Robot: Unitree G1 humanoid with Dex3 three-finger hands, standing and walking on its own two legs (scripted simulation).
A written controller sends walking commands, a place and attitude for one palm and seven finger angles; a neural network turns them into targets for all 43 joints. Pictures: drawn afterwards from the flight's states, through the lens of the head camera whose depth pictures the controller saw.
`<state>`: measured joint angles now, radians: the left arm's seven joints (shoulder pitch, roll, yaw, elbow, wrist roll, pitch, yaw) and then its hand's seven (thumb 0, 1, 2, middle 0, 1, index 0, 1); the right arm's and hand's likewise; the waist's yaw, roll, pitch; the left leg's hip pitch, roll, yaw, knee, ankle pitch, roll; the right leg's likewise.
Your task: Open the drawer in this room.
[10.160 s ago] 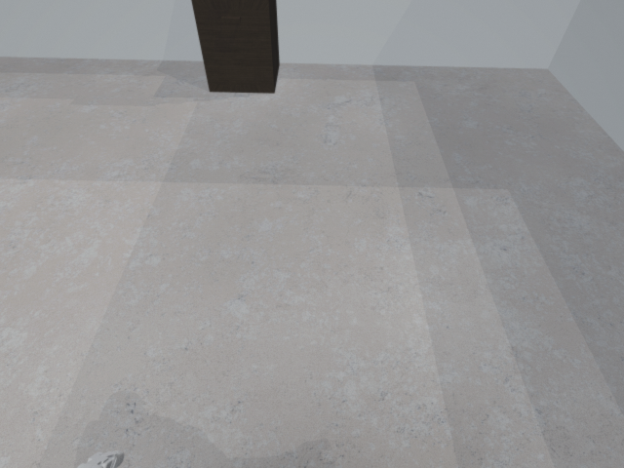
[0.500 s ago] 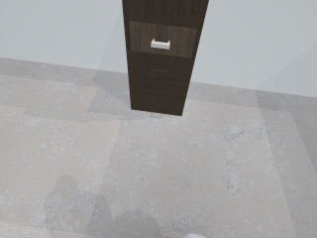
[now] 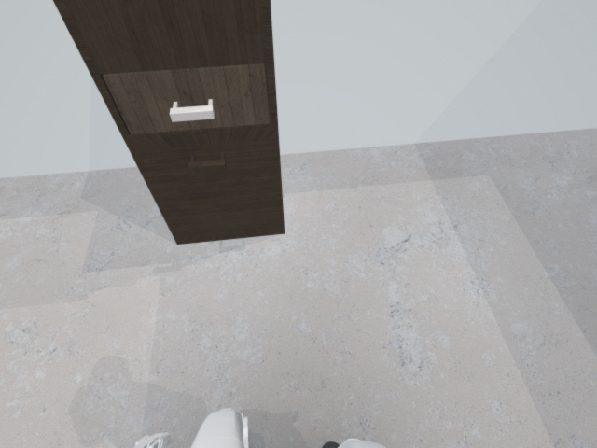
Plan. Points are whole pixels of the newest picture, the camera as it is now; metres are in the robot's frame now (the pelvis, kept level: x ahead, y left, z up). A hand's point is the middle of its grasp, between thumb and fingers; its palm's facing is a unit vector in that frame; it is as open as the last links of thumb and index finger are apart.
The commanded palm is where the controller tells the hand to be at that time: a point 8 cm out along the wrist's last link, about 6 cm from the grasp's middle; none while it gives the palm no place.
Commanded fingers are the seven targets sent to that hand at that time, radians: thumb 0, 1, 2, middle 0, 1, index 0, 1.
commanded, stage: turn to face it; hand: left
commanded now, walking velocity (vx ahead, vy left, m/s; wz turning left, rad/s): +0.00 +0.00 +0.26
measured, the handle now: (192, 108) +0.88 +0.30 -0.11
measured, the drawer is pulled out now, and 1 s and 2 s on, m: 0.00 0.00 0.00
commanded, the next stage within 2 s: take the last steps up to it in 0.38 s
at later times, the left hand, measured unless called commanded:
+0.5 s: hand out of the picture +0.11 +0.24 -0.17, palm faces +0.10 -0.98 -0.19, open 7.4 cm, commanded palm none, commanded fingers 0.00 0.90 0.90 -0.20 -0.30 -0.20 -0.30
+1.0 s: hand (172, 375) +0.24 +0.22 -0.16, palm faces +0.08 -0.97 -0.22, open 7.3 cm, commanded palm none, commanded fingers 0.00 0.90 0.90 -0.20 -0.30 -0.20 -0.30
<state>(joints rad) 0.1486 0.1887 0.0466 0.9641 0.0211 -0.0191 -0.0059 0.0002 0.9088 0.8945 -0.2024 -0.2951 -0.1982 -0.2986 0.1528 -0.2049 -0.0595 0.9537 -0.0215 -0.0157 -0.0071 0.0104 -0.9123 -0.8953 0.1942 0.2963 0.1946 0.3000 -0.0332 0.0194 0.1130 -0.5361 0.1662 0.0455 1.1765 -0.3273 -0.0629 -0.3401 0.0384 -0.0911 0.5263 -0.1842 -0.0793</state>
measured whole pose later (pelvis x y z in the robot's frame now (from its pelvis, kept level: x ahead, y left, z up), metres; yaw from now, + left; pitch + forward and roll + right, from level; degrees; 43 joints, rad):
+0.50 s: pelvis +0.12 +0.06 +0.01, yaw +3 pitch +0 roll +0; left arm 0.26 0.18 0.02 1.11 0.01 0.01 0.03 0.00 0.91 0.89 -0.20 -0.30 -0.20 -0.30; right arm 0.17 -0.16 -0.03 1.07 0.00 -0.01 -0.02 -0.02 -0.94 -0.89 0.20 0.30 0.20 0.30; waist 0.01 -0.02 0.03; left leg -0.26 -0.01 0.08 0.47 -0.21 0.05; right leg -0.21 -0.08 -0.05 0.54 -0.34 0.05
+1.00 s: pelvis +0.21 +0.03 +0.01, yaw +6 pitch +1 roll +0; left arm 0.21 0.17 0.04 1.08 0.02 -0.01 -0.01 0.02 0.94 0.89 -0.20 -0.30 -0.20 -0.30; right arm 0.45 -0.12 -0.04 1.18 -0.02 -0.03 -0.02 0.01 -0.91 -0.90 0.20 0.30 0.20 0.30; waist -0.06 0.03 0.04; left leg -0.12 0.03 0.04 0.43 -0.32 -0.01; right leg -0.35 -0.06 -0.11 0.64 -0.34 0.01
